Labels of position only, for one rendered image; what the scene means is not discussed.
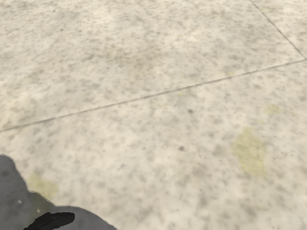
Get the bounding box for robot left hand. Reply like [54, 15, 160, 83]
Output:
[23, 212, 75, 230]

